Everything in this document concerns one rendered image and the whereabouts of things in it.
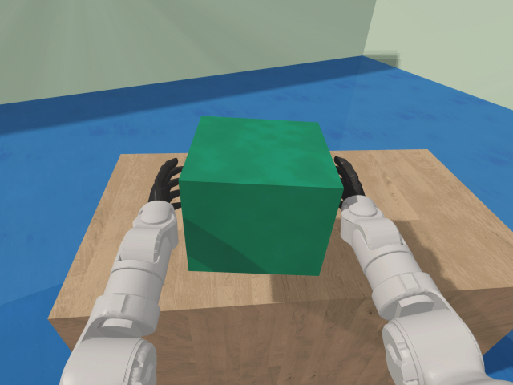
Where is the left robot forearm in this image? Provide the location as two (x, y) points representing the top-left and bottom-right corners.
(59, 201), (179, 385)

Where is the right robot upper arm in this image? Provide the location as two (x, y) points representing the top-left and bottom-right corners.
(382, 309), (513, 385)

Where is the right robot hand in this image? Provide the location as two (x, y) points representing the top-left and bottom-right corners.
(334, 156), (366, 209)

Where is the left robot upper arm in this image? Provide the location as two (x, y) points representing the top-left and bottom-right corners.
(62, 337), (157, 385)

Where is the pedestal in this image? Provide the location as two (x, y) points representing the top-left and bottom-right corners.
(48, 149), (513, 385)

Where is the right robot forearm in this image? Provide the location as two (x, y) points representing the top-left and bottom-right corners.
(341, 195), (485, 371)

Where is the left robot hand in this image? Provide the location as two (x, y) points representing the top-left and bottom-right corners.
(148, 158), (183, 210)

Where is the carton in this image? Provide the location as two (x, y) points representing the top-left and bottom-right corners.
(179, 116), (344, 276)

